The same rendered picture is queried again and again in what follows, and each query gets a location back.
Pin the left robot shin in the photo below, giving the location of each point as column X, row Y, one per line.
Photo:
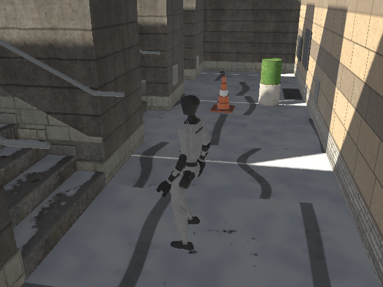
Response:
column 181, row 223

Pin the right robot upper arm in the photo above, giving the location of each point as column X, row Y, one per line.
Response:
column 206, row 138

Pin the left robot forearm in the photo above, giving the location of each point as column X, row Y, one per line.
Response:
column 181, row 164

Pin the left robot foot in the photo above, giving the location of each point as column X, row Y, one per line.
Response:
column 178, row 244

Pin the left robot upper arm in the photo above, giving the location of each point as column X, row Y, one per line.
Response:
column 183, row 134

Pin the robot left hand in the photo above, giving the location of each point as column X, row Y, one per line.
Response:
column 165, row 187

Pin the right robot forearm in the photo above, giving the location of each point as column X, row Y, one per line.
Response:
column 204, row 152

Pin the robot right hand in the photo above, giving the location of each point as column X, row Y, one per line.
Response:
column 202, row 165

